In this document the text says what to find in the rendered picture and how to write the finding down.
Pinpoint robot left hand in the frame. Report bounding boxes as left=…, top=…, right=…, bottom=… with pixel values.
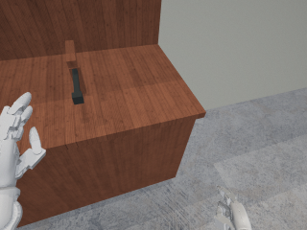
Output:
left=0, top=92, right=46, bottom=188

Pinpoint robot right hand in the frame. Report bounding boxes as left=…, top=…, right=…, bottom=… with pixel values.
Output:
left=214, top=185, right=252, bottom=230

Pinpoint tap lever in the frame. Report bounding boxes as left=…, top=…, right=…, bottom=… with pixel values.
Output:
left=71, top=68, right=84, bottom=105

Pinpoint counter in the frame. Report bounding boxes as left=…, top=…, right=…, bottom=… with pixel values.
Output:
left=0, top=0, right=206, bottom=228

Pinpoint robot left forearm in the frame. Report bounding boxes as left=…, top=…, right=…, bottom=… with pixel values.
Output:
left=0, top=186, right=23, bottom=230

